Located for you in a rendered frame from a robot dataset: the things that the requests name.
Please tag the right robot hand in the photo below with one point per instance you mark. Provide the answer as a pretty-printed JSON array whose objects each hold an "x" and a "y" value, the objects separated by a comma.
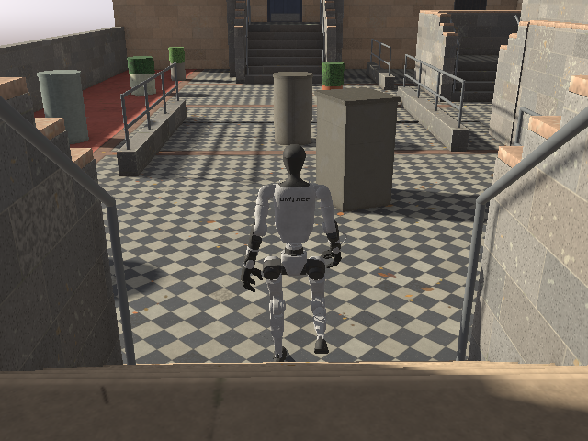
[{"x": 329, "y": 254}]

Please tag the robot right forearm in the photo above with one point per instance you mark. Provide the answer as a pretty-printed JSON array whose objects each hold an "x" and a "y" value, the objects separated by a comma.
[{"x": 334, "y": 240}]

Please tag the right robot upper arm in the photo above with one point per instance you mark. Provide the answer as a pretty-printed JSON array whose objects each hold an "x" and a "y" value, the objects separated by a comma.
[{"x": 323, "y": 193}]

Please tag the left robot thigh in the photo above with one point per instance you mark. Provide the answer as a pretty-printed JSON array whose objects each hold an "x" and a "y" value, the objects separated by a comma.
[{"x": 272, "y": 274}]

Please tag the left robot upper arm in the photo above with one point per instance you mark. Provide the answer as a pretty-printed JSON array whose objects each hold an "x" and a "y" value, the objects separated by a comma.
[{"x": 261, "y": 209}]

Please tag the humanoid robot torso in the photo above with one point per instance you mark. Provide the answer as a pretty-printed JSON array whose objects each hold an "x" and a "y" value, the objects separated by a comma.
[{"x": 294, "y": 219}]

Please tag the robot left forearm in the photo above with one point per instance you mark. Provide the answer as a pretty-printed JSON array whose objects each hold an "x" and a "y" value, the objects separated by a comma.
[{"x": 252, "y": 249}]

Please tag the left robot hand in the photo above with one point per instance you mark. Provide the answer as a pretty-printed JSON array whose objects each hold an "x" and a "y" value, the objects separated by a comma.
[{"x": 245, "y": 277}]

